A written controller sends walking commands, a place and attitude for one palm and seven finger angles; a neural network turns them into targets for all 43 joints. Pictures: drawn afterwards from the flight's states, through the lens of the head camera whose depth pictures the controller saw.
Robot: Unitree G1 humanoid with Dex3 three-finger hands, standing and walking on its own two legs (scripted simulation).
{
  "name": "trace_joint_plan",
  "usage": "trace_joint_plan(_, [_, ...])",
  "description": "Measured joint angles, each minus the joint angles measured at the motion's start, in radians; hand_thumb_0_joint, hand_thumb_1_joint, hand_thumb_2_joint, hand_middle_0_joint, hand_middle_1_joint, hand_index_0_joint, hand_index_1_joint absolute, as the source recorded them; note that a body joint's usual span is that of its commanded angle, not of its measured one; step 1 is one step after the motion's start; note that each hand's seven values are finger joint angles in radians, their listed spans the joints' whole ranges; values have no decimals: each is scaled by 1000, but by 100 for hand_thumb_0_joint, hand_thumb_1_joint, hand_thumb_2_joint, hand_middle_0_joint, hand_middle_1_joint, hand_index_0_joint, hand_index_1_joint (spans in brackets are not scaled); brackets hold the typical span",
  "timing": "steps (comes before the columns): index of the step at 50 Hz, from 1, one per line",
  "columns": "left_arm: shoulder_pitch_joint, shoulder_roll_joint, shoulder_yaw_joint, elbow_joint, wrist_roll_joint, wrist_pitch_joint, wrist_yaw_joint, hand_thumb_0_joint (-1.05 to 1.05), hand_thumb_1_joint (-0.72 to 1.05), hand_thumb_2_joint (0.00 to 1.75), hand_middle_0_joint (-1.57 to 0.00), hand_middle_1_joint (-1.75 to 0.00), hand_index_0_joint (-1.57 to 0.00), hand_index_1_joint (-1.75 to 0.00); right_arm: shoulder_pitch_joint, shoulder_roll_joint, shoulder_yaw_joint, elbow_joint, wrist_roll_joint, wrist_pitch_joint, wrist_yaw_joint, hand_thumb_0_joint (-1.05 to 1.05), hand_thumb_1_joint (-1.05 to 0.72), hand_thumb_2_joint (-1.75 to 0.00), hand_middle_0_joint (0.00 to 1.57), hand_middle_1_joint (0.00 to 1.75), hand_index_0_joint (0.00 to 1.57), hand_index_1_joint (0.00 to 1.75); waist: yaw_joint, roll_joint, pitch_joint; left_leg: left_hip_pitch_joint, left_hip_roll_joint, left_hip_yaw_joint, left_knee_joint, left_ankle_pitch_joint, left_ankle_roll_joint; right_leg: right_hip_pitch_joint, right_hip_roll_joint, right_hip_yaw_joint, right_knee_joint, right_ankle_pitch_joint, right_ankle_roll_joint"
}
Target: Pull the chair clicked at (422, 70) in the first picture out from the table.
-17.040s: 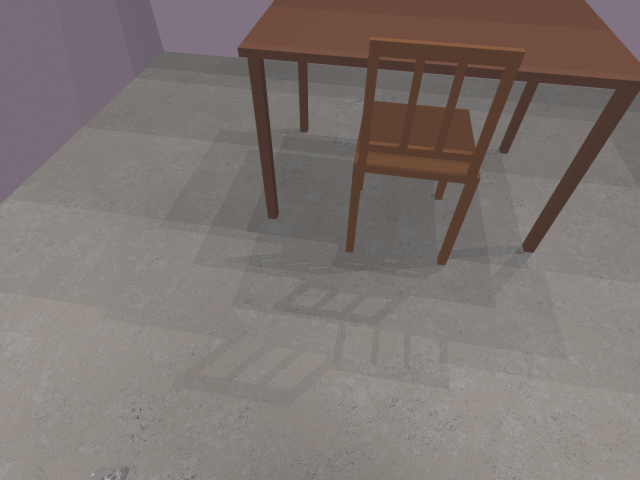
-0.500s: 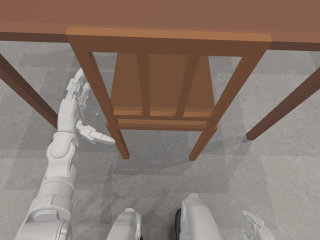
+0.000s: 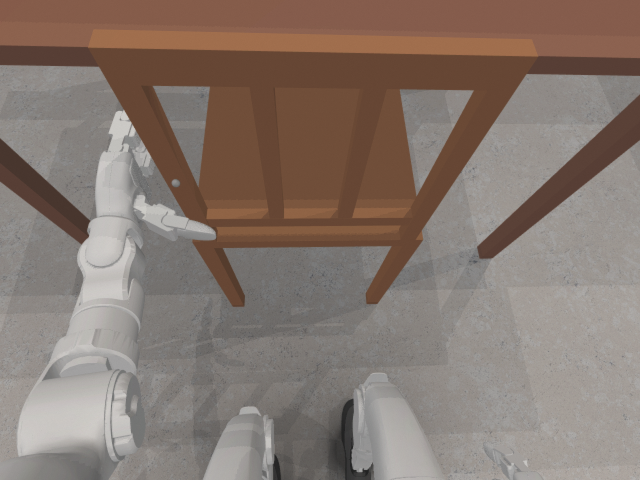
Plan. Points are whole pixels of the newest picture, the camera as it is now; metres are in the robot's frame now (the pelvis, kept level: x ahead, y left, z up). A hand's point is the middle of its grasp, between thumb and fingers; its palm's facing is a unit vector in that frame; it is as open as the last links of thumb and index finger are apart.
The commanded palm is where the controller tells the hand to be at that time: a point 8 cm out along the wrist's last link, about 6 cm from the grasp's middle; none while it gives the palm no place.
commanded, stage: push the fingers through the gap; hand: left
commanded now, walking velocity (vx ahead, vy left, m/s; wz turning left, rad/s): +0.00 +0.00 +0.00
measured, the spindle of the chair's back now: (271, 163) +0.50 +0.04 +0.02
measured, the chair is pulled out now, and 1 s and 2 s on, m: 0.00 0.00 0.01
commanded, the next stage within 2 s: hook a spindle and tug to test in 0.44 s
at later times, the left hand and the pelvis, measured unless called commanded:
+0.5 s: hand (170, 181) +0.47 +0.16 +0.03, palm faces -0.02 -1.00 -0.04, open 16.9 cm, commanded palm +0.44 +0.21 +0.03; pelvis +0.00 +0.00 +0.00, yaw +0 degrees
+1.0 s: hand (175, 180) +0.48 +0.15 +0.02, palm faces -0.03 -1.00 -0.04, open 14.0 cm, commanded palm +0.45 +0.20 +0.03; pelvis +0.00 +0.00 +0.00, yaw +0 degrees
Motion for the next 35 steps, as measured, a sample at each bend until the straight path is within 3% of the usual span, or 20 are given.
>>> trace_joint_plan(10, [-52, 28, 31, 43, 10, -10, -6, -1, -50, 30, -6, -8, -6, -8, 16, 0, 0, -2, -9, 33, 10, 1, -91, -90, 20, 29, 20, 30, -18, 2, 2, -21, 5, 2, 7, -2, 1, -20, 6, 2, 0, 4, 1])
trace_joint_plan(29, [19, 7, 12, 6, -4, -20, -13, -1, -50, 30, -6, -9, -6, -8, 1, 4, 0, -11, -6, 40, 10, 1, -91, -90, 20, 30, 20, 30, -3, -4, -5, 18, 3, -2, -14, -1, 4, 22, 5, -1, -22, 2, 5])
trace_joint_plan(35, [-1, 3, 0, 26, -4, -22, -12, -1, -50, 30, -9, -19, -10, -18, -14, 2, 0, -14, -6, 39, 8, 1, -91, -90, 20, 29, 20, 30, 1, -3, -3, 8, 0, -6, -4, -3, 5, 15, 1, -4, -14, 1, 6])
